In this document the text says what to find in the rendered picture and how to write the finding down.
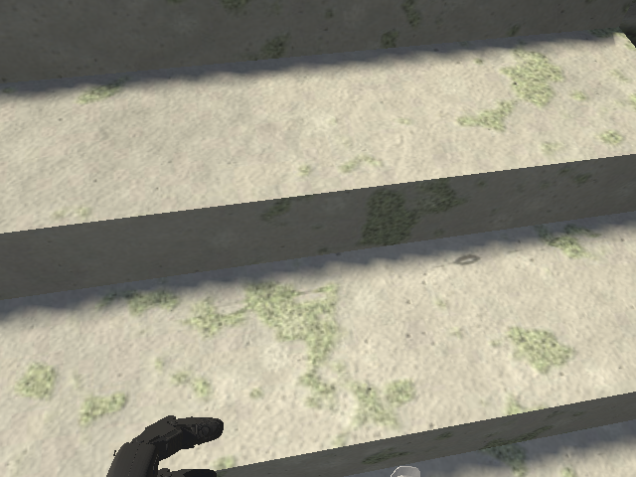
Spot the left robot hand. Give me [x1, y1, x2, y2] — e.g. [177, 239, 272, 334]
[106, 415, 224, 477]

